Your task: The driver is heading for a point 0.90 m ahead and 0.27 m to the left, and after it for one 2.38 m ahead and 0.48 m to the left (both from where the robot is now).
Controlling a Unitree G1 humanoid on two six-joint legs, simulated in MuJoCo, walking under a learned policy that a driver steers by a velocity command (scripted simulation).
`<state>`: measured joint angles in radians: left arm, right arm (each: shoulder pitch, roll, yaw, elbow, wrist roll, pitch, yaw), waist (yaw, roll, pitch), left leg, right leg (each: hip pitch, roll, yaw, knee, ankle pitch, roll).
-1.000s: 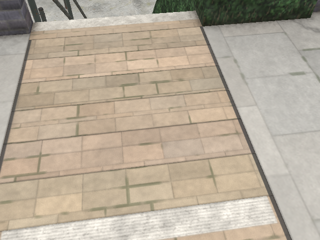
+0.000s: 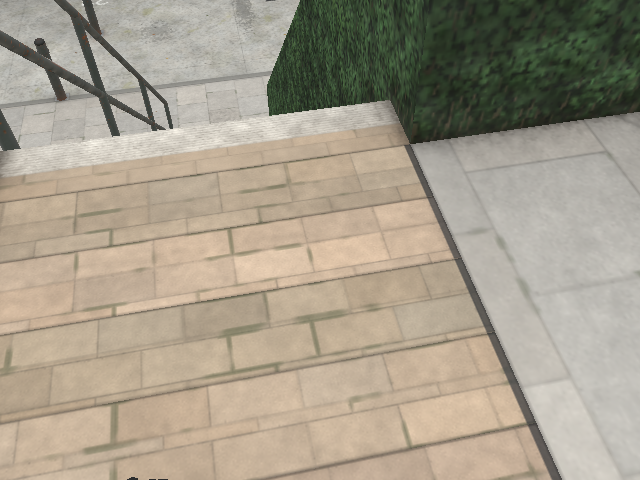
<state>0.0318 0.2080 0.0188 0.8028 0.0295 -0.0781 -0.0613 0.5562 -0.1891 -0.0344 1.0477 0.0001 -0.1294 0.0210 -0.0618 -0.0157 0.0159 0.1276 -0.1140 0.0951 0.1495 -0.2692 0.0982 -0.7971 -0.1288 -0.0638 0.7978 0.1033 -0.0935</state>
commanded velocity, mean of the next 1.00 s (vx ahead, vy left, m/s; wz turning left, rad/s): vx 1.00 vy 0.00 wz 0.59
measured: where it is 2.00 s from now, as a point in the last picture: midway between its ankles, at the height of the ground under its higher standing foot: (141, 124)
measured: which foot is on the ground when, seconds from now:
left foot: down 0.00-0.16, up 0.18-0.58, down 0.60-1.00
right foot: up 0.00-0.12, down 0.14-0.60, up 0.62-1.00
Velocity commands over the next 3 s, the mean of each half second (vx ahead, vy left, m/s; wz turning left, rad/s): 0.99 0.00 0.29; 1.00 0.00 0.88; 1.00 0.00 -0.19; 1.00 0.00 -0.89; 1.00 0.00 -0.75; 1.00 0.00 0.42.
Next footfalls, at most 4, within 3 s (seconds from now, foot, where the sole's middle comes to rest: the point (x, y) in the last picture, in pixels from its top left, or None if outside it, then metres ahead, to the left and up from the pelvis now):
0.14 right None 0.36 -0.08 -0.77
0.60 left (282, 355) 0.78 0.08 -0.77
1.04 right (264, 213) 1.23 0.12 -0.77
1.40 left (134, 202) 1.30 0.49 -0.77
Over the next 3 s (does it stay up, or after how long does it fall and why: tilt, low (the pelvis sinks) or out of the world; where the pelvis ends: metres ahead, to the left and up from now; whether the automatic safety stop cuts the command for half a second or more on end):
stays up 2.22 0.45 -0.68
